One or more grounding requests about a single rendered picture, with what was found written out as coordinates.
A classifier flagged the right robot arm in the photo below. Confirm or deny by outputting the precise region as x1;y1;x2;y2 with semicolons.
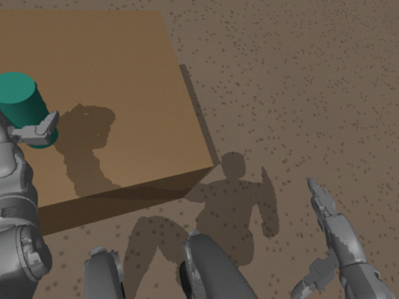
339;263;395;299

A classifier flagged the left robot arm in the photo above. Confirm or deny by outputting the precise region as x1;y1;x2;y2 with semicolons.
0;142;52;299

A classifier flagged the right robot foot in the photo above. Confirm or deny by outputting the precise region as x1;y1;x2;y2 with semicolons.
180;261;192;299

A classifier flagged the can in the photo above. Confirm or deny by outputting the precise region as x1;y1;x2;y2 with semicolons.
0;72;58;149

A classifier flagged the left robot hand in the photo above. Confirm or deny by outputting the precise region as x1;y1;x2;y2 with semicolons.
0;82;59;146

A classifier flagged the right robot hand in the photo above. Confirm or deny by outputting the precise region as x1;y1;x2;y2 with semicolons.
291;178;368;299

